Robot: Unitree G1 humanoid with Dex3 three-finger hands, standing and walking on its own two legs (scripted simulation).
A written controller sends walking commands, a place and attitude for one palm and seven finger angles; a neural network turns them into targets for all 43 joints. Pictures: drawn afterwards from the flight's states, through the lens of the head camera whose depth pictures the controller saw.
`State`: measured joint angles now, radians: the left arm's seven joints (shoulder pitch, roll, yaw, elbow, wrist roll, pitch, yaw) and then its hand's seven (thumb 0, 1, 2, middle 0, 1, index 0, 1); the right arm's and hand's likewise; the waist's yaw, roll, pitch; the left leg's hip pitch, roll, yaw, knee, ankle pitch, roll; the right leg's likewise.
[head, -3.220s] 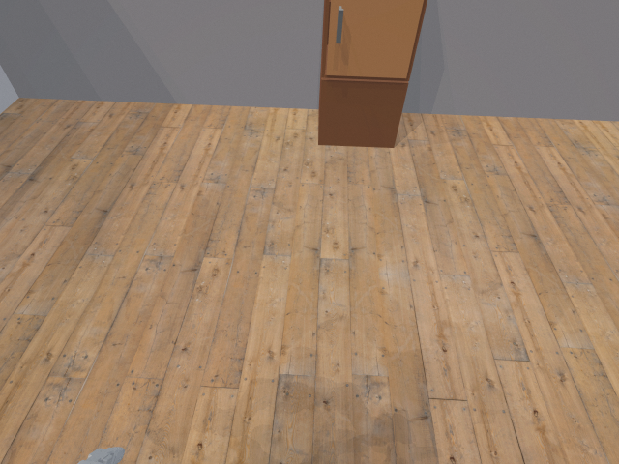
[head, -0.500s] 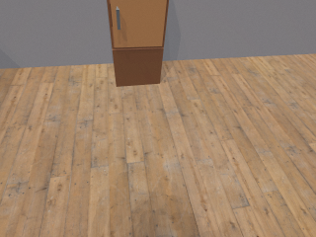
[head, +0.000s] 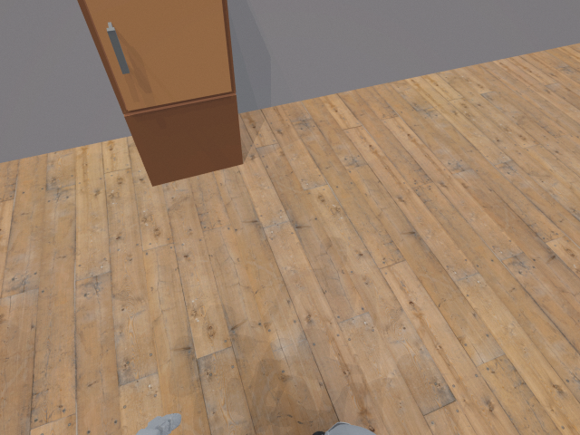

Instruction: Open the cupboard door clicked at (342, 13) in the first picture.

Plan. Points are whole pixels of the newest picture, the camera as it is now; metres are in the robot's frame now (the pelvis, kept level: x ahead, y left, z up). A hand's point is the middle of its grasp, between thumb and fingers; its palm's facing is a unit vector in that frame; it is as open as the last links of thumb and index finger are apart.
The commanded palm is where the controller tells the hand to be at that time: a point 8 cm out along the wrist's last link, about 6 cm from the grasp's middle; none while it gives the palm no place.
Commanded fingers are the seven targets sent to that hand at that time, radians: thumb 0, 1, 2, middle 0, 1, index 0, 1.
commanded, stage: walk to a spot facing it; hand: left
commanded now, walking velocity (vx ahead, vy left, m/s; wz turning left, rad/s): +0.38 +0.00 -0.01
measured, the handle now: (117, 48) +1.18 +0.54 -0.09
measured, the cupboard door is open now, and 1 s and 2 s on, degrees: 0 0 0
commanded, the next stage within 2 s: turn to face it in 0.80 s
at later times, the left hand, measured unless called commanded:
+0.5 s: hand (145, 412) +0.19 +0.23 -0.17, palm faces +0.09 -0.99 -0.12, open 7.4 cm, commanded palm none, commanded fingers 0.00 0.90 0.90 -0.20 -0.30 -0.20 -0.30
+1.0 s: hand (217, 218) +0.56 +0.16 -0.15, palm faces -0.12 -0.97 -0.23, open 7.4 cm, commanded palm none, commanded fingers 0.00 0.90 0.90 -0.20 -0.30 -0.20 -0.30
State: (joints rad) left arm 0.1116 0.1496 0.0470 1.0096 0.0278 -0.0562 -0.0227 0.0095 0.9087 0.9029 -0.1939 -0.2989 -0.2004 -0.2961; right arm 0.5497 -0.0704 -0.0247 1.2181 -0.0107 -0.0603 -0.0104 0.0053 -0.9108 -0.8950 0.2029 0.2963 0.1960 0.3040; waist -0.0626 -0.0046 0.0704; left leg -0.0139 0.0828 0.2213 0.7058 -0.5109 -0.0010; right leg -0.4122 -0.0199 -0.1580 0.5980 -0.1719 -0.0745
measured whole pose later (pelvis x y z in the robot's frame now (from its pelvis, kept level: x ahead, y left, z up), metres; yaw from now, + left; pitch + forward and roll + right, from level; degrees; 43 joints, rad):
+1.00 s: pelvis +0.44 -0.01 +0.00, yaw -8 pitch -3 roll +1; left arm 0.14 0.16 0.05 1.02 0.01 -0.06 0.00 0.01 0.91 0.90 -0.19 -0.30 -0.20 -0.30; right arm 0.36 -0.14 -0.06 1.15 -0.01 -0.01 -0.01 0.01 -0.91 -0.89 0.20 0.30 0.19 0.30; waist -0.04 0.03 0.10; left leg -0.31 0.14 0.09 1.23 -0.44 -0.03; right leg -0.38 -0.02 -0.16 0.64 -0.22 -0.09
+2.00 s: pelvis +0.55 -0.05 +0.02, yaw +20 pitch -1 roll +2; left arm 0.22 0.16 0.02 0.93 0.02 0.00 0.02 0.01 0.90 0.90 -0.20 -0.30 -0.20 -0.30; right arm 0.16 -0.25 -0.09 0.98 -0.01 0.07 0.01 0.01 -0.91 -0.90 0.20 0.30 0.19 0.30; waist 0.00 0.04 0.05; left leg -0.45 0.02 0.00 1.11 -0.42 -0.05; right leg -0.24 -0.09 -0.14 0.53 -0.28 -0.01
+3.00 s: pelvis +0.73 +0.05 +0.03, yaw +25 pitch -1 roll +0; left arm 0.29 0.16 0.04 1.08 0.02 -0.06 0.01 0.00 0.93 0.90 -0.20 -0.30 -0.20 -0.30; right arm 0.23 -0.18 -0.06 1.05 -0.02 -0.01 0.01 0.00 -0.92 -0.90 0.20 0.30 0.19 0.30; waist 0.00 0.03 0.02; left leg -0.48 0.12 0.07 0.84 -0.24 -0.02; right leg -0.15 -0.01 -0.16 0.37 -0.20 -0.05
